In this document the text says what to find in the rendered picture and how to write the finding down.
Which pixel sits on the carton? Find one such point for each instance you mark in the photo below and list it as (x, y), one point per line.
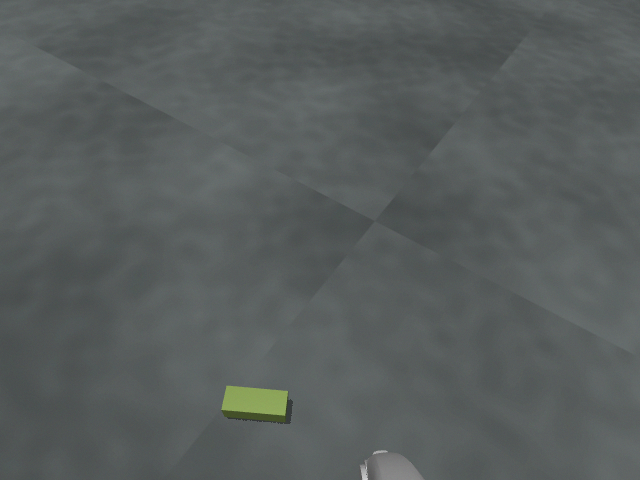
(255, 403)

